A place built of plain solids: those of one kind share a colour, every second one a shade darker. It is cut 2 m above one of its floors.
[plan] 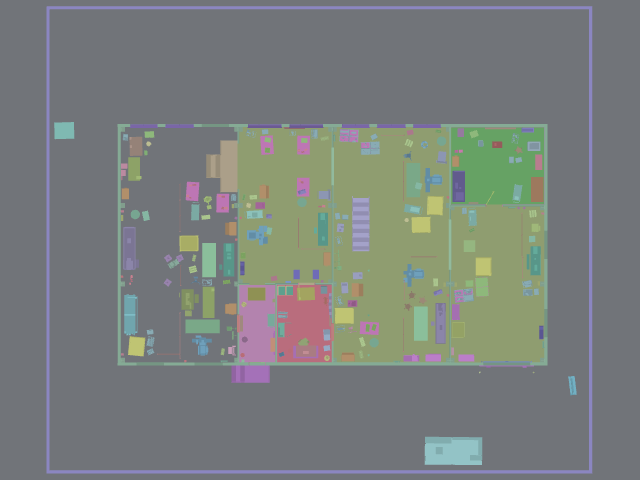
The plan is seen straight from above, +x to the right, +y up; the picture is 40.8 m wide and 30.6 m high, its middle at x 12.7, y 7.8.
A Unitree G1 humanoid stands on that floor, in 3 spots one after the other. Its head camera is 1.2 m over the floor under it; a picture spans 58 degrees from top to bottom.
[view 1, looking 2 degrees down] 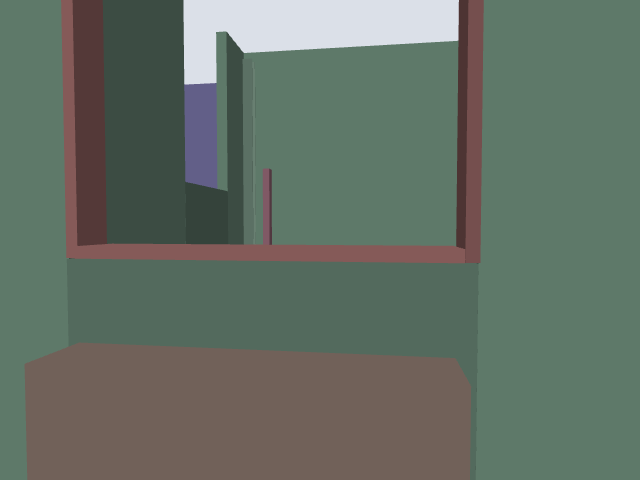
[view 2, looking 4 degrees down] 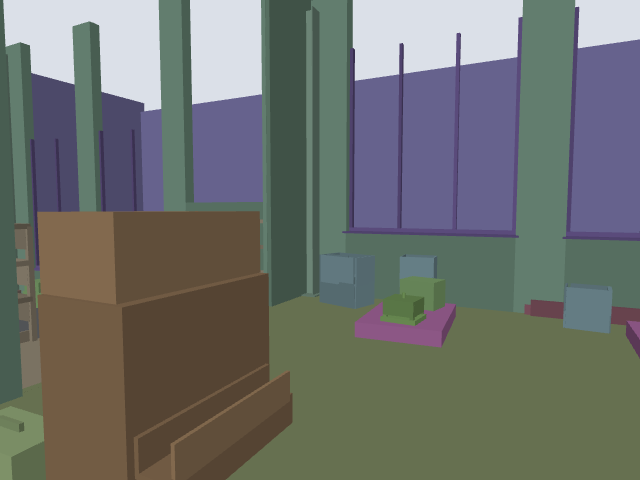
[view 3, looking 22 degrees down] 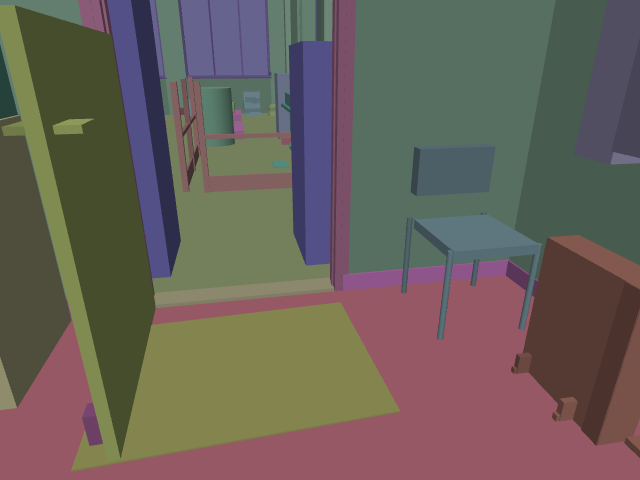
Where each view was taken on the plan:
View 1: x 8.70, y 2.80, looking -172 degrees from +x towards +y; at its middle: wall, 8.79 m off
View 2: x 10.50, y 9.50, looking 117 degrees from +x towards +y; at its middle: wall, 6.19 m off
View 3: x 11.85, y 2.80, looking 79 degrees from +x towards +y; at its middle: tote_stack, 2.75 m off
